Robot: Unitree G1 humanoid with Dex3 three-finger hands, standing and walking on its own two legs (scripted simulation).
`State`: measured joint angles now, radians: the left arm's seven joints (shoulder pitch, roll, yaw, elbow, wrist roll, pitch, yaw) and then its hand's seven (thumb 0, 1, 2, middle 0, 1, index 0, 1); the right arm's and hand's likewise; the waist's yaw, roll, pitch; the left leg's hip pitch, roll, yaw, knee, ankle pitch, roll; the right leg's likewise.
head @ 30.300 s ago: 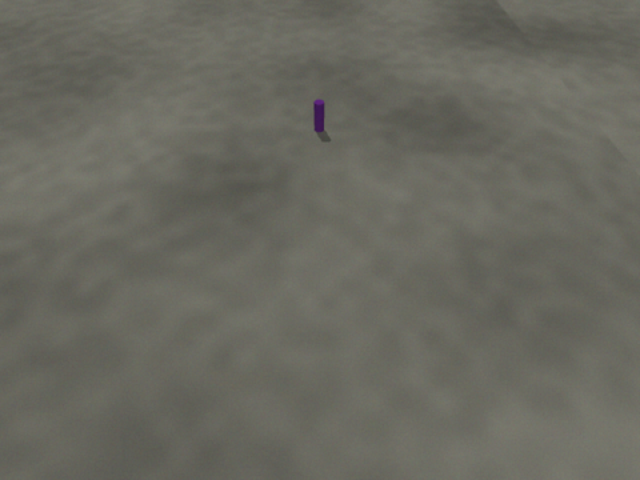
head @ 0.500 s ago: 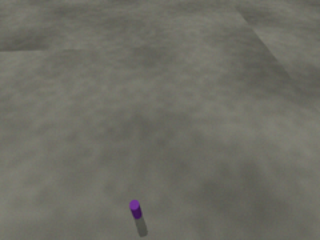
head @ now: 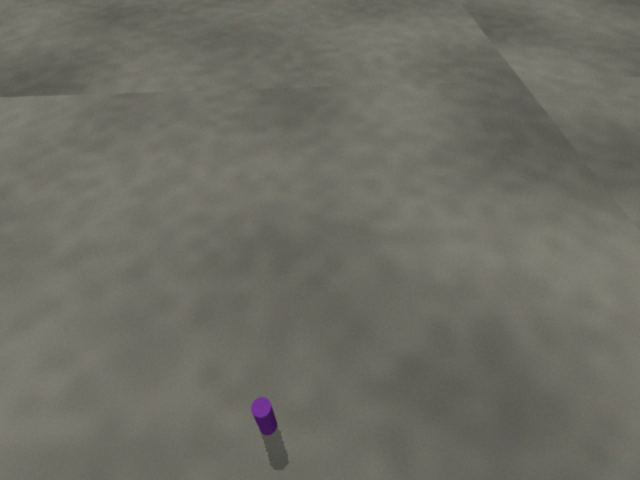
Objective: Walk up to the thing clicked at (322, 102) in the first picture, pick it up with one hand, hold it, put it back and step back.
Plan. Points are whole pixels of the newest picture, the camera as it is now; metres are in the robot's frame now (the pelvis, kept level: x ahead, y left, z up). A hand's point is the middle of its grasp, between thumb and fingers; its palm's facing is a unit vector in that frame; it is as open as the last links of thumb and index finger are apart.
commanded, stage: stand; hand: left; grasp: from the side
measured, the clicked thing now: (264, 416) +0.41 +0.19 -0.70
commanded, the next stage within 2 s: step back in 0.98 s
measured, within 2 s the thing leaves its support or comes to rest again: neither
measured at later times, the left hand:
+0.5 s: hand out of the picture +0.09 +0.24 -0.16, palm faces -0.01 -0.94 -0.34, open 7.4 cm
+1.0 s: hand out of the picture +0.10 +0.24 -0.15, palm faces -0.01 -0.94 -0.34, open 7.4 cm
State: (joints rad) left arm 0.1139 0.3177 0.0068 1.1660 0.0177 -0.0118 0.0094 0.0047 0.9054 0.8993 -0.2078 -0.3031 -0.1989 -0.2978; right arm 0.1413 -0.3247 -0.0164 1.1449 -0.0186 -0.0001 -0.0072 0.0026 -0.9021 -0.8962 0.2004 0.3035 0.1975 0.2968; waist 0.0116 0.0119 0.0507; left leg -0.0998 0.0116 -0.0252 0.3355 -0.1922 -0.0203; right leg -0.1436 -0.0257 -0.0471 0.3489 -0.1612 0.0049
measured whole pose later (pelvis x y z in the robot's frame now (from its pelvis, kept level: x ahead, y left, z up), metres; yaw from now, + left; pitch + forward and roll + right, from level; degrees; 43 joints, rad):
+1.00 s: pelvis +0.02 -0.01 +0.00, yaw -1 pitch -2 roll +0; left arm 0.10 0.33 0.02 1.14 0.00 -0.01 0.00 0.00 0.91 0.90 -0.21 -0.30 -0.20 -0.30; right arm 0.11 -0.34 -0.01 1.14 -0.01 0.00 0.00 0.00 -0.90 -0.90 0.20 0.30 0.20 0.30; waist 0.00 0.01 0.04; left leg -0.07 0.03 -0.01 0.31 -0.20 -0.03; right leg -0.13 -0.01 -0.03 0.33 -0.17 0.00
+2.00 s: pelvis -0.19 +0.06 -0.02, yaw -4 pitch -2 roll +1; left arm 0.15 0.36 0.07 0.78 0.03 0.05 0.01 0.01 0.90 0.90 -0.21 -0.30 -0.20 -0.30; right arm 0.17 -0.40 -0.05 0.88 0.00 0.04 -0.02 0.00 -0.90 -0.90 0.20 0.30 0.20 0.30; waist 0.02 -0.01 0.15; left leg -0.36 -0.09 -0.09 0.96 -0.51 -0.02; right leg -0.31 0.00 0.03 0.58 -0.24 -0.02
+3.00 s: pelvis -0.53 +0.04 -0.02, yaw -5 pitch -2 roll -1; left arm 0.15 0.41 0.08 0.81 0.02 0.08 0.00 0.00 0.91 0.90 -0.21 -0.30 -0.20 -0.30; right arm 0.15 -0.36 -0.04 0.83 -0.04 0.02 -0.02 0.00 -0.90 -0.90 0.21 0.30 0.20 0.30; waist 0.01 -0.03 0.16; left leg -0.38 0.03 -0.02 0.61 -0.19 0.02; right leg -0.38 0.07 0.12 1.07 -0.52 0.02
